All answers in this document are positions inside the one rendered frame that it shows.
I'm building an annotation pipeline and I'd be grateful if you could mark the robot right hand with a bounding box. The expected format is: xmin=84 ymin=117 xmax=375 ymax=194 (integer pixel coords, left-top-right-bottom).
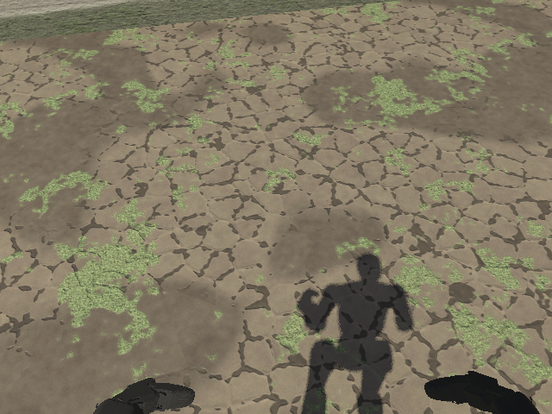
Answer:
xmin=424 ymin=371 xmax=540 ymax=414

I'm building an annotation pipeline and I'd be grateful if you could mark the robot left hand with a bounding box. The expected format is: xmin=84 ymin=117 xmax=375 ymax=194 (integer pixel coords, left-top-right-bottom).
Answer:
xmin=93 ymin=378 xmax=195 ymax=414

